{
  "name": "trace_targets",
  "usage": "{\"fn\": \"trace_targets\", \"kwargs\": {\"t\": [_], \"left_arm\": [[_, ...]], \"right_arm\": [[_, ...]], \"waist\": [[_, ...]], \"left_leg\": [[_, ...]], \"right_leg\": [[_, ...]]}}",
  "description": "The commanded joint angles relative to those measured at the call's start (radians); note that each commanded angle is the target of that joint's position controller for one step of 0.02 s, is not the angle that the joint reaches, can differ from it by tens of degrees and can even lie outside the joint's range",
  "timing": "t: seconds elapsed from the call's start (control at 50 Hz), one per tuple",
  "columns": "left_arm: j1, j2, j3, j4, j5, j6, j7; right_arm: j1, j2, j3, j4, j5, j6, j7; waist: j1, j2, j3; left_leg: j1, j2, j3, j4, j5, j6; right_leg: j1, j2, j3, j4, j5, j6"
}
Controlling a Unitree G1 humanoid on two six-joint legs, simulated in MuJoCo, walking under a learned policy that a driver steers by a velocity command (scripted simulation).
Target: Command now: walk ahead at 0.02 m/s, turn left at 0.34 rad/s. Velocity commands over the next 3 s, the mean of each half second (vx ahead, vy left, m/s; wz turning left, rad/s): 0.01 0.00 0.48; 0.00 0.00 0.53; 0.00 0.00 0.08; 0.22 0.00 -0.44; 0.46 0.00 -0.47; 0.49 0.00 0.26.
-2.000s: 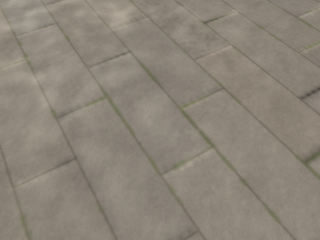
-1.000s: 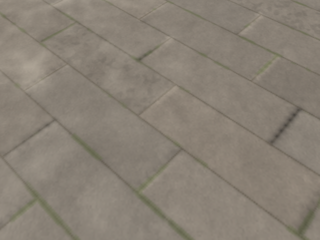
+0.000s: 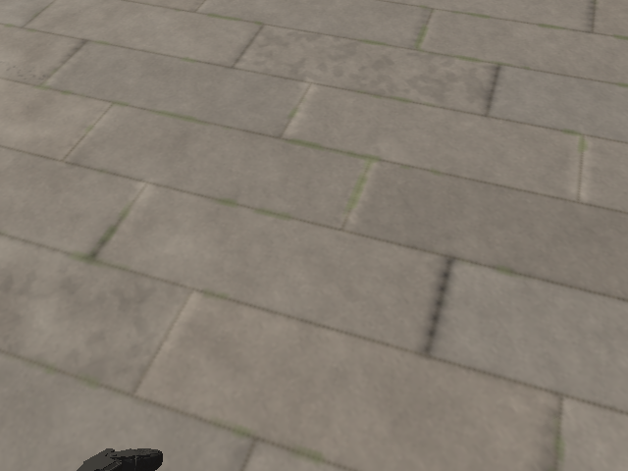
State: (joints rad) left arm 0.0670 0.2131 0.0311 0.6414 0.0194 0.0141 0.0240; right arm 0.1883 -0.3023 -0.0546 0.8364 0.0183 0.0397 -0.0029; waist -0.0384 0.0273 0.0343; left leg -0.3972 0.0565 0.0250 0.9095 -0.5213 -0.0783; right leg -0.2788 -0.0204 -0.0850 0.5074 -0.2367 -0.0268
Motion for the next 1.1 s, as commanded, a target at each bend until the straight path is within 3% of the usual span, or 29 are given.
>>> {"fn": "trace_targets", "kwargs": {"t": [0.02,0.08,0.14,0.16,0.18,0.2,0.22,0.24,0.26,0.28,0.32,0.46,0.52,0.6,0.66,0.7,0.72,0.74,0.76,0.78,0.8,0.82,0.84,0.88,0.92,0.98,1.04,1.08,1.1], "left_arm": [[-0.008,0.189,0.071,-0.033,-0.004,-0.006,0.017],[-0.026,0.194,0.078,-0.016,-0.007,0.003,0.02],[-0.054,0.206,0.083,0.003,-0.035,0.013,0.025],[-0.016,0.185,0.082,0.027,-0.042,0.016,0.024],[0.027,0.141,0.074,0.028,-0.014,0.018,0.021],[-0.096,0.128,0.064,-0.038,-0.002,0.011,0.027],[-0.129,0.164,0.075,-0.036,-0.01,0.008,0.031],[-0.109,0.177,0.081,-0.022,-0.023,0.007,0.031],[-0.077,0.184,0.089,0.007,-0.019,0.008,0.037],[-0.062,0.199,0.095,0.02,-0.012,0.01,0.043],[-0.027,0.181,0.095,0.035,-0.015,0.007,0.039],[-0.039,0.161,0.085,0.039,-0.023,-0.01,0.034],[-0.039,0.164,0.083,0.041,-0.025,-0.021,0.025],[-0.02,0.177,0.084,0.043,-0.03,-0.042,0.009],[0.016,0.184,0.085,0.048,-0.034,-0.058,-0.006],[0.081,0.187,0.09,0.068,-0.034,-0.066,-0.015],[0.105,0.221,0.099,0.074,-0.026,-0.065,-0.014],[0.087,0.281,0.107,0.057,-0.011,-0.055,-0.006],[0.082,0.308,0.108,0.056,0.024,-0.05,-0.009],[0.05,0.261,0.096,0.035,0.014,-0.052,-0.008],[0.01,0.209,0.081,0.024,0.004,-0.05,-0.003],[-0.013,0.193,0.075,0.017,-0.007,-0.044,0.002],[-0.016,0.185,0.07,0.017,-0.019,-0.041,0.007],[0.03,0.196,0.067,0.029,-0.013,-0.032,0.014],[0.071,0.212,0.071,0.039,-0.008,-0.024,0.017],[0.053,0.243,0.077,0.037,-0.016,-0.017,0.006],[0.06,0.257,0.076,0.05,-0.03,-0.012,-0.008],[0.047,0.242,0.065,0.062,-0.046,-0.01,-0.01],[0.099,0.213,0.052,0.086,-0.046,-0.017,-0.013]], "right_arm": [[-0.01,-0.07,-0.027,-0.072,0.003,0.007,-0.009],[-0.011,-0.069,-0.029,-0.093,0.002,0.011,0.004],[0.066,-0.072,-0.036,-0.083,-0.001,0.01,0.022],[0.086,-0.093,-0.045,-0.079,-0.011,0.007,0.021],[0.09,-0.205,-0.072,-0.098,-0.018,0.0,0.004],[0.101,-0.291,-0.085,-0.121,-0.049,-0.015,0.007],[0.105,-0.262,-0.076,-0.133,-0.069,-0.039,0.014],[0.061,-0.234,-0.069,-0.138,-0.057,-0.056,0.012],[0.009,-0.211,-0.066,-0.145,-0.031,-0.058,0.003],[-0.024,-0.175,-0.054,-0.152,-0.009,-0.055,-0.007],[-0.013,-0.151,-0.043,-0.161,-0.007,-0.047,-0.021],[0.02,-0.176,-0.055,-0.184,-0.007,-0.028,-0.037],[0.003,-0.187,-0.061,-0.198,-0.01,-0.021,-0.034],[-0.027,-0.191,-0.065,-0.219,-0.009,-0.011,-0.024],[-0.055,-0.188,-0.065,-0.235,-0.001,-0.002,-0.022],[-0.089,-0.178,-0.061,-0.249,0.013,0.007,-0.028],[-0.072,-0.152,-0.054,-0.255,0.013,0.008,-0.032],[0.0,-0.091,-0.039,-0.249,-0.004,0.006,-0.027],[0.001,-0.145,-0.058,-0.274,0.005,-0.003,-0.026],[0.028,-0.218,-0.08,-0.255,-0.007,-0.008,-0.025],[0.031,-0.235,-0.092,-0.232,0.0,-0.003,-0.023],[0.043,-0.206,-0.09,-0.213,0.001,0.008,-0.026],[0.038,-0.182,-0.083,-0.214,0.0,0.017,-0.025],[-0.002,-0.128,-0.064,-0.237,0.006,0.016,-0.019],[-0.042,-0.102,-0.051,-0.261,0.005,0.01,-0.019],[-0.053,-0.075,-0.032,-0.272,-0.009,0.006,-0.013],[-0.029,-0.089,-0.033,-0.262,-0.006,0.007,-0.008],[0.039,-0.081,-0.033,-0.229,-0.009,0.006,-0.003],[0.043,-0.101,-0.035,-0.229,-0.014,0.006,-0.005]], "waist": [[0.036,-0.152,-0.097],[0.036,-0.165,-0.122],[-0.014,-0.161,-0.135],[-0.013,-0.101,-0.113],[0.026,0.158,-0.092],[-0.019,0.318,-0.07],[-0.048,0.17,-0.117],[-0.014,0.124,-0.096],[0.014,0.068,-0.082],[0.027,0.067,-0.077],[0.038,0.082,-0.109],[0.011,0.103,-0.093],[0.005,0.121,-0.077],[0.004,0.13,-0.096],[0.019,0.136,-0.12],[0.064,0.125,-0.127],[0.062,0.08,-0.142],[0.007,-0.151,-0.164],[-0.002,-0.308,-0.11],[-0.002,-0.219,-0.102],[-0.008,-0.167,-0.083],[-0.012,-0.145,-0.069],[0.002,-0.152,-0.052],[0.032,-0.166,-0.048],[0.063,-0.183,-0.076],[0.069,-0.201,-0.105],[0.068,-0.216,-0.107],[0.024,-0.195,-0.099],[0.025,-0.156,-0.1]], "left_leg": [[-0.058,0.022,-0.009,0.039,0.008,0.007],[0.0,0.012,0.023,-0.072,0.071,0.024],[0.135,-0.028,0.079,-0.307,0.244,0.077],[0.193,-0.041,0.04,-0.429,0.366,0.115],[0.303,0.145,-0.258,-0.537,0.668,0.197],[0.304,0.347,-0.572,-0.594,0.878,0.406],[0.309,0.341,-0.555,-0.606,0.796,0.445],[0.307,0.285,-0.465,-0.592,0.722,0.393],[0.308,0.229,-0.398,-0.578,0.654,0.334],[0.308,0.205,-0.369,-0.575,0.651,0.301],[0.303,0.165,-0.332,-0.574,0.702,0.29],[0.34,0.131,-0.383,-0.58,0.531,0.295],[0.281,0.118,-0.427,-0.577,0.461,0.303],[0.257,0.109,-0.498,-0.539,0.539,0.31],[0.275,0.097,-0.554,-0.493,0.655,0.298],[0.239,0.05,-0.547,-0.445,0.63,0.25],[0.164,0.004,-0.512,-0.389,0.485,0.201],[0.039,-0.118,-0.353,-0.178,0.118,0.141],[-0.146,-0.213,-0.219,0.016,-0.165,0.086],[-0.173,-0.132,-0.212,0.198,-0.126,0.048],[-0.173,-0.114,-0.2,0.262,-0.052,0.03],[-0.183,-0.105,-0.185,0.294,0.006,0.01],[-0.211,-0.1,-0.175,0.32,0.054,-0.008],[-0.197,-0.099,-0.13,0.261,0.088,-0.024],[-0.188,-0.087,-0.112,0.154,0.077,-0.031],[-0.056,-0.056,-0.069,-0.044,0.057,-0.021],[0.061,-0.065,-0.023,-0.228,0.112,-0.001],[0.206,-0.083,0.008,-0.493,0.317,0.042],[0.314,-0.062,-0.034,-0.592,0.434,0.071]], "right_leg": [[0.124,-0.299,0.175,-0.145,0.453,-0.218],[0.141,-0.306,0.146,-0.123,0.439,-0.206],[0.105,-0.289,0.088,-0.032,0.353,-0.134],[0.049,-0.24,0.035,0.06,0.203,-0.065],[-0.154,-0.125,-0.077,0.317,-0.072,0.045],[-0.373,0.041,0.007,0.536,-0.465,0.096],[-0.398,0.024,0.132,0.674,-0.47,0.086],[-0.411,0.005,0.16,0.701,-0.378,0.07],[-0.42,-0.011,0.165,0.68,-0.284,0.069],[-0.419,-0.019,0.172,0.656,-0.223,0.074],[-0.363,0.003,0.166,0.671,-0.139,0.091],[-0.34,0.025,0.186,0.402,-0.074,0.129],[-0.272,0.036,0.192,0.303,-0.087,0.131],[-0.181,0.057,0.196,0.206,-0.123,0.117],[-0.106,0.069,0.192,0.088,-0.114,0.097],[0.026,0.065,0.169,-0.127,0.053,0.072],[0.139,-0.019,0.22,-0.181,0.162,0.041],[0.242,-0.228,0.414,-0.194,0.346,-0.044],[0.201,-0.368,0.607,-0.201,0.495,-0.221],[0.174,-0.396,0.578,-0.2,0.449,-0.268],[0.151,-0.323,0.466,-0.189,0.387,-0.224],[0.151,-0.258,0.38,-0.181,0.314,-0.18],[0.157,-0.236,0.335,-0.18,0.32,-0.173],[0.163,-0.2,0.268,-0.186,0.371,-0.184],[0.23,-0.216,0.259,-0.175,0.422,-0.206],[0.212,-0.23,0.226,-0.159,0.456,-0.209],[0.184,-0.239,0.228,-0.138,0.458,-0.205],[0.131,-0.216,0.206,-0.088,0.403,-0.162],[0.067,-0.19,0.186,-0.063,0.313,-0.098]]}}
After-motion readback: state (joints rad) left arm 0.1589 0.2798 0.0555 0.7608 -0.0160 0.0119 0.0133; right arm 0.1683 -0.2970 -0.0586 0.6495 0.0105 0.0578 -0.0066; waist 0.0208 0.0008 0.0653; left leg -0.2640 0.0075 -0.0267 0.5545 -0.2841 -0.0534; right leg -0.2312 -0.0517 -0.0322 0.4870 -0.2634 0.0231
